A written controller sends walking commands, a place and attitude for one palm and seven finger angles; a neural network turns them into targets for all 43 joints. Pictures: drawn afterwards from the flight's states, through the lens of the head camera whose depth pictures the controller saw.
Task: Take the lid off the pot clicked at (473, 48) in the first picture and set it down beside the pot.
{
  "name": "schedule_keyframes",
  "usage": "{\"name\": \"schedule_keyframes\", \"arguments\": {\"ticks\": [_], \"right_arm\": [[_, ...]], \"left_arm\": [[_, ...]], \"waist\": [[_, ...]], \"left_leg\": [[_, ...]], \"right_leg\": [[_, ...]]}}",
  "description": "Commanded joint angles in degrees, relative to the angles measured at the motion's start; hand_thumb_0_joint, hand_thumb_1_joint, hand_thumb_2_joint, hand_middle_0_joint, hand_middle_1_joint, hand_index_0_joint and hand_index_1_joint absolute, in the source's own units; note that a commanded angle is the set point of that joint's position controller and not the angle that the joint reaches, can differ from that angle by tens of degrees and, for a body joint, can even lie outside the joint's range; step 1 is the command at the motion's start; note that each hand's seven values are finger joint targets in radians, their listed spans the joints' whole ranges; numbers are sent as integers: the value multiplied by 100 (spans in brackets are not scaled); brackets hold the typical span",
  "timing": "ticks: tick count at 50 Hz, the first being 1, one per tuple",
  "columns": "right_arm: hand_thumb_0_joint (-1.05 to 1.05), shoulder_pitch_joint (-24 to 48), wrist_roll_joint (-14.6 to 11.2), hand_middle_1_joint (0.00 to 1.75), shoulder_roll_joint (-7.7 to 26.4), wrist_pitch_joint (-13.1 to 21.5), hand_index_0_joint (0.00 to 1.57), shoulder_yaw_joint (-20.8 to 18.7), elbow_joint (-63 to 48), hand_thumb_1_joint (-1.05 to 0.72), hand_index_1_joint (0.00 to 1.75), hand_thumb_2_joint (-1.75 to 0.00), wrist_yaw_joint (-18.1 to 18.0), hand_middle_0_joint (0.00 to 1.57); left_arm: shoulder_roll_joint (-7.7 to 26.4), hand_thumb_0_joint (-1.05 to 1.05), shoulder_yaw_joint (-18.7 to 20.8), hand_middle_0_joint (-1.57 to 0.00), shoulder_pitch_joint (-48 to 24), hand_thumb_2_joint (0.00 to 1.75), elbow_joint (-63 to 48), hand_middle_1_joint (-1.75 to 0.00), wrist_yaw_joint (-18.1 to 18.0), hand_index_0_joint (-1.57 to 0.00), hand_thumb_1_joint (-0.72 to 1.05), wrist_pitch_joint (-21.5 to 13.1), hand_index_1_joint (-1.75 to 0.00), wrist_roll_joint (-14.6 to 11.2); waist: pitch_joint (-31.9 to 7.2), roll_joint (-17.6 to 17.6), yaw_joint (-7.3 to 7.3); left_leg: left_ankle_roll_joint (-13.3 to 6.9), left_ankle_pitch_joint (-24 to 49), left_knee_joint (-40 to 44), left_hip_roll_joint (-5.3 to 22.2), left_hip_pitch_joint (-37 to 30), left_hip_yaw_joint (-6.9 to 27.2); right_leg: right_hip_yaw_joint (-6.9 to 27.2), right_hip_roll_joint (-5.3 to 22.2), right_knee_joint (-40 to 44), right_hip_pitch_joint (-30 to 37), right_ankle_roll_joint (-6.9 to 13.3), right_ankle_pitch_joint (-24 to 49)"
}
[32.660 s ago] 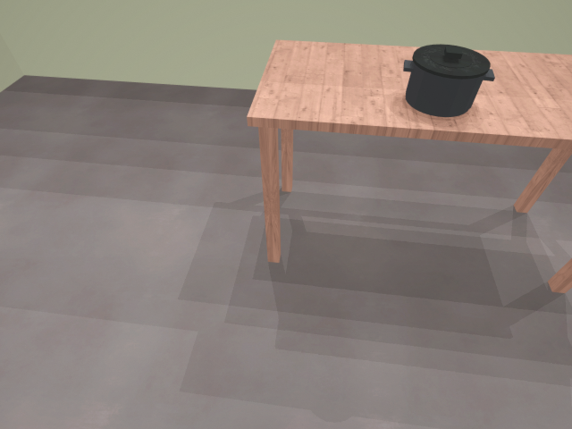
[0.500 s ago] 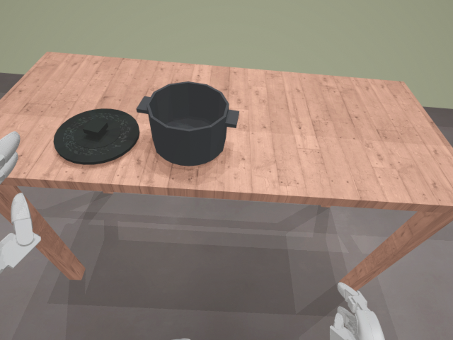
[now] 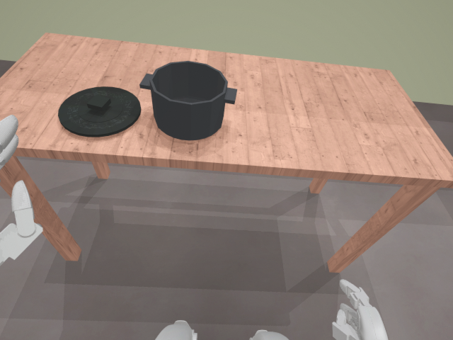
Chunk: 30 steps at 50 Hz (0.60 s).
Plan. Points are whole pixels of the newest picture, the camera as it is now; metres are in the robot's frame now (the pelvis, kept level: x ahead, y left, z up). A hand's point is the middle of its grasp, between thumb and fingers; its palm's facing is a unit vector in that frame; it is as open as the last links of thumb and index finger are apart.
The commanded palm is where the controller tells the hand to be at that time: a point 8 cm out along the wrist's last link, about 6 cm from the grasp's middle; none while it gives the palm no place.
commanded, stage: step back with the hand held close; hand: left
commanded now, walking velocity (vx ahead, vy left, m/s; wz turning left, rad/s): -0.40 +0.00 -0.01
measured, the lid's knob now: (99, 103) +0.64 +0.35 +0.02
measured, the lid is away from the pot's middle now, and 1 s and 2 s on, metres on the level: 0.23 0.23 0.23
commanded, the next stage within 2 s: stop stepping back and stand still in 0.14 s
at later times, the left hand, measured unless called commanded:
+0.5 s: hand out of the picture +0.11 +0.23 +0.19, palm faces +0.20 -0.87 -0.44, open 7.5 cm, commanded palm +0.05 +0.29 +0.20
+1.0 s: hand out of the picture +0.08 +0.27 +0.19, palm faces +0.29 -0.84 -0.45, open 7.4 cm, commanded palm +0.03 +0.31 +0.20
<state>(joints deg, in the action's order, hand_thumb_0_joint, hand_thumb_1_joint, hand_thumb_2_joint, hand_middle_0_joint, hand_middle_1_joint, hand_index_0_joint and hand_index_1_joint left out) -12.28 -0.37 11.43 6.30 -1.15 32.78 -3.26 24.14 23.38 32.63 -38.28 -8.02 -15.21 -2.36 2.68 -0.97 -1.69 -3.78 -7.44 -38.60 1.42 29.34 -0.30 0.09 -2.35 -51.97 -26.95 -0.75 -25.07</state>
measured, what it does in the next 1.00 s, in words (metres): walks backwards: right foot, then left foot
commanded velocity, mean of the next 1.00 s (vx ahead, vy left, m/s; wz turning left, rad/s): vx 0.02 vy -0.04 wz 0.01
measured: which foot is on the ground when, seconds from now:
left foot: down 0.00-0.18, up 0.20-0.36, down 0.38-1.00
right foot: up 0.00-0.16, down 0.18-0.76, up 0.78-0.96, down 0.98-1.00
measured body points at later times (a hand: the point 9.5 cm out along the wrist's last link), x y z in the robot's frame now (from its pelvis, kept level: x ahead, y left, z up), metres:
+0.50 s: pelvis -0.10 +0.02 +0.01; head -0.08 +0.07 +0.46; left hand +0.10 +0.28 +0.21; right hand +0.04 -0.23 -0.03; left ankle -0.04 +0.12 -0.71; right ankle -0.09 -0.11 -0.70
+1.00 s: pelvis -0.12 +0.04 +0.02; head -0.13 +0.06 +0.47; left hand +0.06 +0.31 +0.21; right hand +0.02 -0.18 -0.05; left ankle -0.09 +0.13 -0.71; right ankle -0.13 -0.07 -0.72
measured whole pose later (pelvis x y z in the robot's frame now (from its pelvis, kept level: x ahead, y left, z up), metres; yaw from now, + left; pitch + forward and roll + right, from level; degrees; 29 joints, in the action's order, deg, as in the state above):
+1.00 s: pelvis -0.12 +0.04 +0.02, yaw -3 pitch +0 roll -1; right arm -16.0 -0.1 8.5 8.5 3.2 34.8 -2.5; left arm 25.2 21.2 36.1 -34.5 -7.1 -10.6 -1.5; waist -2.1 -2.3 -0.9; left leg -1.8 -14.3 -31.6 -0.2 17.1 -0.9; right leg -2.3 -2.1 -27.1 -11.8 1.6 -15.3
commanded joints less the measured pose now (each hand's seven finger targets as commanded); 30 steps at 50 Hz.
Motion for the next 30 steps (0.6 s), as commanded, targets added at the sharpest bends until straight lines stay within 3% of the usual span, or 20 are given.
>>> {"name": "schedule_keyframes", "arguments": {"ticks": [1, 6, 7, 9, 10, 11, 12, 13, 14, 15, 17, 18, 19, 20, 21, 22, 24, 27, 29, 30], "right_arm": [[0, 436, -4, 30, 732, 589, 20, -355, -825, -90, 30, -90, 114, 20], [0, 295, 106, 30, 706, 588, 20, -283, -692, -90, 30, -90, 129, 20], [0, 199, 107, 30, 649, 536, 20, -266, -643, -90, 30, -90, 121, 20], [0, 358, 38, 30, 528, 506, 20, -154, -656, -90, 30, -90, 57, 20], [0, 471, -56, 30, 564, 500, 20, -235, -646, -90, 30, -90, 32, 20], [0, 680, -84, 30, 513, 435, 20, -217, -664, -90, 30, -90, 40, 20], [0, 309, 128, 30, 1079, 414, 20, -552, 968, -90, 30, -90, 360, 20], [0, 858, -249, 30, 370, 289, 20, -202, -1099, -90, 30, -90, 207, 20], [0, 994, -149, 30, 380, 290, 20, 26, -860, -90, 30, -90, 38, 20], [0, 835, -192, 30, 417, 236, 20, 39, -875, -90, 30, -90, 24, 20], [0, 753, -205, 30, 590, 335, 20, 20, -974, -90, 30, -90, 16, 20], [0, 683, -144, 30, 731, 470, 20, -50, -1106, -90, 30, -90, 45, 20], [0, 601, -140, 30, 737, 585, 20, -112, -1097, -90, 30, -90, 95, 20], [0, 385, -161, 30, 717, 689, 20, -213, -998, -90, 30, -90, 122, 20], [0, 457, -58, 30, 659, 730, 20, -178, -1010, -90, 30, -90, 107, 20], [0, 455, -5, 30, 619, 770, 20, -169, -946, -90, 30, -90, 108, 20], [0, 267, -75, 30, 699, 758, 20, -191, -839, -90, 30, -90, 127, 20], [0, 352, -140, 30, 790, 555, 20, -179, -826, -90, 30, -90, 96, 20], [0, 437, -92, 30, 780, 421, 20, -214, -761, -90, 30, -90, 24, 20], [0, 427, -75, 30, 779, 365, 20, -252, -758, -90, 30, -90, -4, 20]], "left_arm": [[662, 0, 574, -20, -164, 90, -1259, -30, -127, -20, 90, -259, -30, -160], [696, 0, 322, -20, -86, 90, -963, -30, 2, -20, 90, -176, -30, -154], [839, 0, 362, -20, 9, 90, -847, -30, 35, -20, 90, -201, -30, -93], [1187, 0, 411, -20, -586, 90, -956, -30, 48, -20, 90, -379, -30, -73], [950, 0, 257, -20, -628, 90, -681, -30, 79, -20, 90, -285, -30, -92], [901, 0, 273, -20, -560, 90, -499, -30, 108, -20, 90, -173, -30, -63], [-453, 0, -1694, -20, -1784, 90, 4154, -30, 641, -20, 90, 985, -30, 386], [1203, 0, 361, -20, -1746, 90, -1433, -30, 341, -20, 90, 83, -30, -57], [1322, 0, 683, -20, -651, 90, -588, -30, 189, -20, 90, -121, -30, -22], [895, 0, 491, -20, 32, 90, -462, -30, 141, -20, 90, -34, -30, -88], [1015, 0, 663, -20, 271, 90, -1402, -30, 70, -20, 90, -143, -30, -148], [1038, 0, 714, -20, 263, 90, -1839, -30, 39, -20, 90, -256, -30, -163], [1145, 0, 696, -20, 134, 90, -2107, -30, 42, -20, 90, -317, -30, -150], [962, 0, 602, -20, 422, 90, -1801, -30, 76, -20, 90, -300, -30, -179], [1023, 0, 720, -20, 448, 90, -1975, -30, 43, -20, 90, -213, -30, -199], [1035, 0, 782, -20, 380, 90, -1988, -30, 25, -20, 90, -162, -30, -189], [936, 0, 742, -20, 591, 90, -1432, -30, -45, -20, 90, -28, -30, -92], [743, 0, 511, -20, 430, 90, -534, -30, 31, -20, 90, 36, -30, -10], [800, 0, 493, -20, 24, 90, -115, -30, 78, -20, 90, 23, -30, 0], [776, 0, 409, -20, -49, 90, -125, -30, 100, -20, 90, 43, -30, 11]], "waist": [[-828, 1386, 103], [-1244, 1225, 144], [-1272, 853, 88], [-918, -803, 56], [-733, -1564, 93], [-468, -1648, 58], [-517, -652, -402], [-274, -826, 110], [34, -1196, 26], [-156, -887, 24], [-556, 605, -35], [-785, 1746, 123], [-1061, 1943, 160], [-1226, 1548, 60], [-1050, 2148, 53], [-858, 2086, 19], [-910, 1328, 73], [-678, 708, 24], [-292, 91, 7], [-114, -566, 18]], "left_leg": [[-327, -2388, 2443, 1483, -263, 1537], [231, -2118, 2040, 1178, -954, 1196], [317, -1872, 1368, 825, -1200, 811], [578, -1666, -1401, -125, -1357, -83], [553, -1867, -2703, -330, -1175, 87], [498, -1969, -3300, -206, -727, 244], [406, -2115, -3339, 351, 168, 678], [480, -1885, -2794, -25, -726, 420], [319, -2105, -1994, 107, -330, 337], [233, -2022, -935, 185, -396, 382], [194, -720, 1794, 109, -871, 41], [-12, 374, 2086, 770, -1382, 848], [-189, 1087, 1893, 1224, -2009, 1377], [-220, 376, 2017, 1285, -2262, 1538], [-297, -295, 2289, 1329, -1865, 1921], [-353, -416, 2326, 1335, -1667, 2009], [-252, -279, 1844, 1131, -1492, 1309], [37, -2321, 1629, 480, -541, 637], [135, -3112, 1083, 98, -241, 334], [201, -2754, 93, -197, -514, 120]], "right_leg": [[114, -92, -639, 532, 17, -606], [-209, 65, 2629, 1671, 266, 305], [-52, 382, 3231, 1516, 379, 692], [1141, 1959, 4039, 225, 892, 1675], [1306, 2360, 4101, -427, 1101, 1816], [1076, 2328, 3758, -407, 1122, 2679], [685, 2606, 3013, 30, 873, 3808], [642, 1931, 3094, -179, 853, 3189], [647, 1960, 3053, 77, 880, 3171], [605, 1868, 2738, 540, 769, 2954], [186, 1210, 1778, 1376, 348, 2600], [-146, 566, 1169, 1113, 66, 1838], [-167, 225, 911, 500, -29, 294], [-124, 18, 788, 313, -37, -366], [37, 140, 656, 327, -51, -535], [134, 134, 595, 445, -45, -397], [10, 165, 1508, 1007, -15, 62], [-326, 129, 2744, 2062, 76, 805], [240, 499, 3174, 1391, 378, -781], [995, 856, 3630, 527, 657, -1935]]}}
